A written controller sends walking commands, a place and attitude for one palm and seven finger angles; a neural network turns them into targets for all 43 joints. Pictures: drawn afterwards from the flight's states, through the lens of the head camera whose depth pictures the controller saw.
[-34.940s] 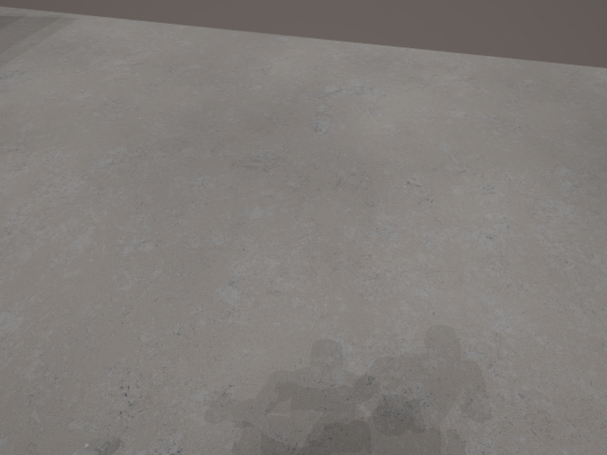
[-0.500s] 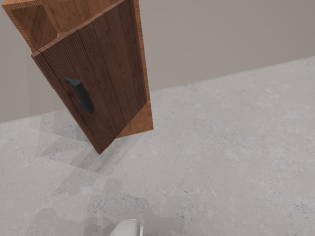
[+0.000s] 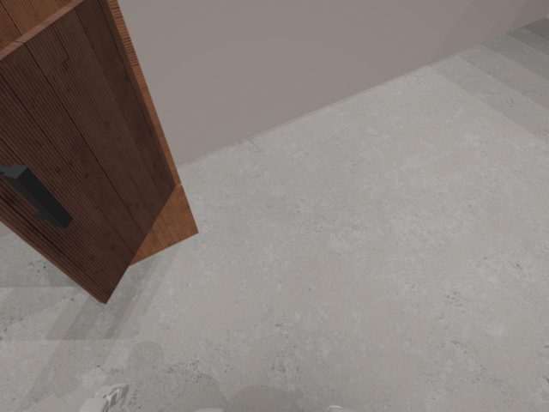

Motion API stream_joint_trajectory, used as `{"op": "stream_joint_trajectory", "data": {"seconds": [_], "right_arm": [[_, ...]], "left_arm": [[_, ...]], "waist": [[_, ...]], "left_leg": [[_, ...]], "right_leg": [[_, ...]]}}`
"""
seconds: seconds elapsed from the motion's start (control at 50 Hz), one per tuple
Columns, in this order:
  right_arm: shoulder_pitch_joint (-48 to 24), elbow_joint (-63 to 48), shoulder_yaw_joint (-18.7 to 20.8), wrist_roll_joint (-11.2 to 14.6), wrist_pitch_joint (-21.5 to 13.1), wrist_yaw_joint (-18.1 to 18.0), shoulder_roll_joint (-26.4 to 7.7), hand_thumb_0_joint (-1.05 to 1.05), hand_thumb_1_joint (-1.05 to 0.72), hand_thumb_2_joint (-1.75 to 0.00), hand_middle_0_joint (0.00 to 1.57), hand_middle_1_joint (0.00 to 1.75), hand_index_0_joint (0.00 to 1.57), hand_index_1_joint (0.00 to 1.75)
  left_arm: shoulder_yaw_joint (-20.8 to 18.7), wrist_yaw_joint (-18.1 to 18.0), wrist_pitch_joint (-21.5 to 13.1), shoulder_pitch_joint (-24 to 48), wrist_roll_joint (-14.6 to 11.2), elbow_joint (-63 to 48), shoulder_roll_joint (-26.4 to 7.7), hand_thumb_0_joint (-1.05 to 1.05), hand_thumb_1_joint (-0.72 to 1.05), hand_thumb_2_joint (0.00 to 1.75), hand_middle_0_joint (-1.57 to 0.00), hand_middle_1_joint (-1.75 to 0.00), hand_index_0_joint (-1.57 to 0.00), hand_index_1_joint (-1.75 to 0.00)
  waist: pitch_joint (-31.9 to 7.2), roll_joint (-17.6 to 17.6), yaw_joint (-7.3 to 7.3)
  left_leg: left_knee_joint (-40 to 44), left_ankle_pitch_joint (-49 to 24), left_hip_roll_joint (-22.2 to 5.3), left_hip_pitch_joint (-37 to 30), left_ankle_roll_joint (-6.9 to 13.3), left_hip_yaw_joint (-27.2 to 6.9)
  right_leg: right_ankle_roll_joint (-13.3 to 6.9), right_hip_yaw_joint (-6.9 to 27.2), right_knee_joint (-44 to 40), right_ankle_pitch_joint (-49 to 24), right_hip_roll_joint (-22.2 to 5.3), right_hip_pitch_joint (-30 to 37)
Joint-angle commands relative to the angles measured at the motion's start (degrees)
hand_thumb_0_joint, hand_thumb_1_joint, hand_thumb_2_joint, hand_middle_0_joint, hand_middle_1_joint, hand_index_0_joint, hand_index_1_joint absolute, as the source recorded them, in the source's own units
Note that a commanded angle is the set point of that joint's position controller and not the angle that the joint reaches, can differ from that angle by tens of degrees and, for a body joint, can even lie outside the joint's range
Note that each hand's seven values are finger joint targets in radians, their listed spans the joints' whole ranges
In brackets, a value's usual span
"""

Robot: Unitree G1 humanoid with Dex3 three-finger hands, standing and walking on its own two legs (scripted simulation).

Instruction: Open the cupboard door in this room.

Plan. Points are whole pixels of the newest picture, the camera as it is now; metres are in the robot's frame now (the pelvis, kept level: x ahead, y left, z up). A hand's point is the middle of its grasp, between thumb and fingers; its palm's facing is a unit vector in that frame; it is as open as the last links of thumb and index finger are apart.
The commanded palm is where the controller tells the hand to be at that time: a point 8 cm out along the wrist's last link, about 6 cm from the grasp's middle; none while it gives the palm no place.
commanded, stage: walk to a spot facing it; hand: left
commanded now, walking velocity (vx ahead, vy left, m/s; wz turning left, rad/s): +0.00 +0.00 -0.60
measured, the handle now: (31, 196) +0.40 +0.44 +0.03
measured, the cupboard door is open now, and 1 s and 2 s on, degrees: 43 43 43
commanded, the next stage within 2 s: turn to face it in 1.86 s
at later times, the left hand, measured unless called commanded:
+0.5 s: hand (210, 371) +0.19 +0.13 -0.14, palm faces -0.30 -0.92 -0.26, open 7.4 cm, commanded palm none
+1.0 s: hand (247, 325) +0.27 +0.08 -0.15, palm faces -0.53 -0.83 -0.18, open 7.4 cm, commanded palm none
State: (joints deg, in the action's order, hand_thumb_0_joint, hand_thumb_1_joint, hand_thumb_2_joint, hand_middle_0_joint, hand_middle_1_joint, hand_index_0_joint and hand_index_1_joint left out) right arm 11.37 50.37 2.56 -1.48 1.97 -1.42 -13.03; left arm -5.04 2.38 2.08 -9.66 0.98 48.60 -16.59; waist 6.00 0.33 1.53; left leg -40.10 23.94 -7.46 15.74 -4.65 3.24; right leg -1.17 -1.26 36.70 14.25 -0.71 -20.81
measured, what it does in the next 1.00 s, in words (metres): walks ahead, turning right: right foot, then left foot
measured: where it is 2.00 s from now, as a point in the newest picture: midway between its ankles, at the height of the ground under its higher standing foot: (409, 357)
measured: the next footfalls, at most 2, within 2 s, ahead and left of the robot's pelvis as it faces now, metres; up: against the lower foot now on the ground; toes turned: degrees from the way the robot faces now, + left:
right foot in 0.46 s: +0.02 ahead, -0.14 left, +0.00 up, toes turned -19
left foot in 0.84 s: +0.19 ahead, +0.04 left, +0.00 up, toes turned -28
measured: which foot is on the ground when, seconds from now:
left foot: down 0.00-0.46, up 0.48-0.82, down 0.84-1.00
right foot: down 0.00-0.20, up 0.22-0.44, down 0.46-0.82, up 0.84-1.00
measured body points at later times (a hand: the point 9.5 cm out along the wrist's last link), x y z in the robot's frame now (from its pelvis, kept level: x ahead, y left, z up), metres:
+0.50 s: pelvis +0.01 -0.04 +0.00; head +0.06 -0.06 +0.45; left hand +0.20 +0.18 -0.13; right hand -0.05 -0.29 -0.15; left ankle +0.02 +0.14 -0.70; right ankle -0.02 -0.13 -0.72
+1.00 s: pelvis +0.11 -0.07 +0.02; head +0.16 -0.08 +0.47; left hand +0.30 +0.12 -0.13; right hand +0.02 -0.31 -0.11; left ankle +0.15 +0.06 -0.72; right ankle +0.04 -0.18 -0.64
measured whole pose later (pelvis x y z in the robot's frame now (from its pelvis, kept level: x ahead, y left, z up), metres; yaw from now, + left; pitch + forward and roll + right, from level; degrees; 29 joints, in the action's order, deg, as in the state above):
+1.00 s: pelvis +0.11 -0.07 +0.02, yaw -36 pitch +2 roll -1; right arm 15.6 51.8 1.3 -2.1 -3.9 -0.9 -10.8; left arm -5.5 3.7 1.8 -13.4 1.7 54.8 -14.7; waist 3.2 -2.1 1.4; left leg -24.8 16.5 -5.2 9.8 -1.8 6.3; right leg 0.2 -2.0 62.8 19.0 -2.5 -32.2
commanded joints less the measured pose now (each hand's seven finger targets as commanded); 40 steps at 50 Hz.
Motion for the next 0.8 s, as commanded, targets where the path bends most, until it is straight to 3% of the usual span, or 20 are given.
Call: {"op": "stream_joint_trajectory", "data": {"seconds": [0.0, 0.04, 0.1, 0.14, 0.16, 0.18, 0.2, 0.22, 0.3, 0.34, 0.38, 0.4, 0.42, 0.44, 0.46, 0.52, 0.64, 0.7, 0.76, 0.78], "right_arm": [[-4.2, -7.0, 1.9, 1.2, -0.6, -0.3, -7.1, 0.00, -0.90, -0.90, 0.20, 0.30, 0.20, 0.30], [-2.2, -5.2, 2.1, 0.8, -0.6, -0.2, -7.3, 0.00, -0.90, -0.90, 0.20, 0.30, 0.20, 0.30], [2.6, -2.6, 1.1, 1.1, -1.0, -0.1, -4.5, 0.00, -0.90, -0.90, 0.20, 0.30, 0.20, 0.30], [7.9, -0.7, 1.1, 1.0, -1.5, -0.4, -4.8, 0.00, -0.90, -0.90, 0.20, 0.30, 0.20, 0.30], [9.5, -0.4, 1.6, 0.5, -2.1, -0.8, -8.6, 0.00, -0.90, -0.90, 0.20, 0.30, 0.20, 0.30], [9.1, -1.4, 2.6, -0.6, -2.6, -1.0, -14.7, 0.00, -0.90, -0.90, 0.20, 0.30, 0.20, 0.30], [7.7, -2.6, 2.8, -0.7, -2.7, -1.7, -16.2, 0.00, -0.90, -0.90, 0.20, 0.30, 0.20, 0.30], [7.1, -2.6, 2.4, -1.1, -3.3, -1.0, -14.5, 0.00, -0.90, -0.90, 0.20, 0.30, 0.20, 0.30], [6.4, -1.6, 1.9, -1.1, -3.1, -1.3, -11.3, 0.00, -0.90, -0.90, 0.20, 0.30, 0.20, 0.30], [9.0, -0.8, 2.5, -0.8, -2.8, -1.1, -12.1, 0.00, -0.90, -0.90, 0.20, 0.30, 0.20, 0.30], [8.9, -0.8, 2.8, -0.3, -2.4, -0.7, -12.6, 0.00, -0.90, -0.90, 0.20, 0.30, 0.20, 0.30], [7.1, -1.4, 3.0, 0.2, -2.2, -0.5, -12.2, 0.00, -0.90, -0.90, 0.20, 0.30, 0.20, 0.30], [5.4, -3.7, 2.3, 1.0, -1.9, -0.2, -8.2, 0.00, -0.90, -0.90, 0.20, 0.30, 0.20, 0.30], [1.5, -6.3, 1.4, 1.1, -1.4, -0.3, -6.0, 0.00, -0.90, -0.90, 0.20, 0.30, 0.20, 0.30], [-0.3, -6.1, 1.3, 1.0, -0.9, -0.4, -5.4, 0.00, -0.90, -0.90, 0.20, 0.30, 0.20, 0.30], [-1.4, -4.5, 1.9, 0.3, -0.8, 0.3, -6.0, 0.00, -0.90, -0.90, 0.20, 0.30, 0.20, 0.30], [-5.2, -5.0, 2.3, 0.4, -1.8, 2.1, -4.3, 0.00, -0.90, -0.90, 0.20, 0.30, 0.20, 0.30], [-5.8, -5.7, 2.4, 0.6, -2.8, 2.1, -4.5, 0.00, -0.90, -0.90, 0.20, 0.30, 0.20, 0.30], [0.9, -3.4, 2.2, 0.6, -4.3, 1.3, -5.0, 0.00, -0.90, -0.90, 0.20, 0.30, 0.20, 0.30], [7.0, -1.4, 2.7, 0.4, -5.0, 0.3, -8.1, 0.00, -0.90, -0.90, 0.20, 0.30, 0.20, 0.30]], "left_arm": [[-3.0, -2.3, -0.5, -7.1, 0.6, -1.6, -14.2, 0.00, 0.90, 0.90, -0.20, -0.30, -0.20, -0.30], [-2.4, -3.1, -0.1, 0.3, 1.1, -3.0, -10.3, 0.00, 0.90, 0.90, -0.20, -0.30, -0.20, -0.30], [-1.9, -3.0, -0.2, 2.4, 1.0, -3.2, -9.6, 0.00, 0.90, 0.90, -0.20, -0.30, -0.20, -0.30], [-1.5, -2.7, 0.1, 3.3, 0.3, -2.6, -8.6, 0.00, 0.90, 0.90, -0.20, -0.30, -0.20, -0.30], [-0.8, -2.4, 0.6, 3.3, -0.3, -3.6, -5.8, 0.00, 0.90, 0.90, -0.20, -0.30, -0.20, -0.30], [0.0, -1.7, 0.7, 2.6, -0.8, -4.9, -2.5, 0.00, 0.90, 0.90, -0.20, -0.30, -0.20, -0.30], [-0.5, -1.1, 0.3, 4.4, -0.4, -6.1, -5.0, 0.00, 0.90, 0.90, -0.20, -0.30, -0.20, -0.30], [-0.9, -0.8, 0.3, 4.6, 0.6, -4.9, -4.8, 0.00, 0.90, 0.90, -0.20, -0.30, -0.20, -0.30], [0.4, 0.0, 0.1, 5.5, 0.0, -4.1, -0.8, 0.00, 0.90, 0.90, -0.20, -0.30, -0.20, -0.30], [0.6, -0.1, -0.6, 5.2, -0.1, -4.2, -0.5, 0.00, 0.90, 0.90, -0.20, -0.30, -0.20, -0.30], [0.2, -0.2, -0.8, 2.2, -0.3, -3.1, -1.3, 0.00, 0.90, 0.90, -0.20, -0.30, -0.20, -0.30], [-0.4, -0.5, -1.1, -2.1, -0.2, -1.9, -3.5, 0.00, 0.90, 0.90, -0.20, -0.30, -0.20, -0.30], [-1.9, -1.4, -1.6, -6.5, 0.6, -0.5, -10.0, 0.00, 0.90, 0.90, -0.20, -0.30, -0.20, -0.30], [-2.6, -2.3, -1.6, -10.5, -0.2, 0.8, -13.5, 0.00, 0.90, 0.90, -0.20, -0.30, -0.20, -0.30], [-2.8, -2.6, -1.3, -10.2, -0.3, 0.6, -13.6, 0.00, 0.90, 0.90, -0.20, -0.30, -0.20, -0.30], [-1.6, -3.2, -1.6, -2.3, 0.0, -1.1, -7.2, 0.00, 0.90, 0.90, -0.20, -0.30, -0.20, -0.30], [-1.8, -2.2, -3.1, -5.0, 0.6, 0.6, -8.1, 0.00, 0.90, 0.90, -0.20, -0.30, -0.20, -0.30], [-2.2, -1.9, -3.4, -5.3, 0.6, 0.8, -8.4, 0.00, 0.90, 0.90, -0.20, -0.30, -0.20, -0.30], [-2.1, -1.7, -3.3, -3.0, 0.2, 0.5, -7.2, 0.00, 0.90, 0.90, -0.20, -0.30, -0.20, -0.30], [-1.4, -1.3, -3.4, -1.9, 0.1, -0.6, -3.9, 0.00, 0.90, 0.90, -0.20, -0.30, -0.20, -0.30]], "waist": [[-7.3, -12.9, 3.02], [-7.5, -14.7, -0.25], [-9.1, -8.7, -2.46], [-10.1, -6.1, -4.61], [-9.7, 3.0, -5.10], [-8.3, 20.4, -4.46], [-7.3, 13.2, -4.25], [-6.9, 7.7, -3.45], [-7.9, 13.3, -3.09], [-10.7, 13.6, -4.44], [-10.5, 12.5, -2.90], [-11.2, 8.7, -0.58], [-12.7, -8.1, 1.33], [-12.2, -14.9, 4.01], [-9.0, -11.2, 4.39], [-6.8, -10.8, -0.10], [-4.1, -8.0, 0.75], [-3.4, -9.8, 0.54], [-5.5, -5.6, -3.30], [-7.5, 2.3, -6.06]], "left_leg": [[-27.1, 12.3, 3.2, 16.9, 2.1, -3.7], [-24.7, 7.5, 2.2, 13.7, 2.1, -4.1], [-5.8, 2.9, 4.6, 4.2, 1.8, -0.8], [9.3, -6.1, 5.5, -5.7, 2.1, -0.5], [19.6, -3.6, -1.5, -10.4, 4.8, -9.4], [27.7, -5.2, -17.3, -11.0, 11.0, -26.8], [27.9, -8.9, -22.1, -3.2, 15.9, -28.4], [26.4, -13.1, -19.0, -1.9, 15.5, -24.7], [15.1, -47.5, -10.3, -11.5, 10.4, -2.8], [11.2, -51.3, -10.3, -15.5, 8.9, 0.2], [8.4, -45.9, -9.8, -10.9, 6.8, 2.2], [2.7, -38.2, -8.5, -4.6, 4.5, 3.8], [-9.4, -16.7, -2.0, 10.5, 0.9, 8.9], [-19.8, 13.8, 2.7, 17.7, -0.1, 4.2], [-24.7, 13.7, 1.6, 20.9, 0.5, -1.5], [-25.0, 1.9, 0.7, 19.8, -0.1, -3.1], [-10.1, -1.7, 3.9, 14.1, 0.5, -1.2], [-3.6, -1.6, 5.3, 10.9, 1.2, -1.8], [12.0, -6.8, 6.5, -7.5, 1.9, -0.8], [18.6, -1.6, 1.0, -19.7, 3.7, -6.4]], "right_leg": [[-13.6, 30.1, -19.0, -3.7, -18.8, 10.0], [-11.2, 24.6, -17.0, -3.9, -14.4, 5.9], [-9.3, 20.9, -13.0, -13.8, -11.2, 3.3], [-5.4, 19.0, -9.3, -8.6, -7.9, -1.3], [-2.0, 14.9, -3.0, 0.4, -2.4, -8.9], [2.1, 4.5, 12.2, 16.1, 4.5, -15.8], [2.8, 4.6, 22.6, 18.9, 1.1, -12.8], [2.8, 4.2, 28.7, 17.0, 1.3, -11.9], [3.4, -2.4, 17.1, 14.3, 0.0, -9.6], [2.3, -5.1, 5.8, 11.9, 1.8, -4.0], [1.2, -5.9, -4.0, 2.5, 2.8, 5.0], [0.1, -3.4, -10.3, -8.4, 1.0, 14.0], [-4.6, 15.1, -14.1, -28.4, -12.9, 26.0], [-11.1, 24.5, -15.8, -40.8, -22.9, 24.8], [-13.6, 25.9, -16.6, -25.6, -21.2, 20.7], [-10.5, 20.3, -18.7, -9.9, -13.4, 14.4], [-10.6, 23.8, -23.5, 12.6, -10.9, 9.5], [-10.8, 25.9, -23.1, 13.7, -10.6, 8.6], [-7.7, 23.5, -16.2, 13.4, -6.6, -1.2], [-4.7, 18.7, -7.9, 13.5, -1.8, -10.6]]}}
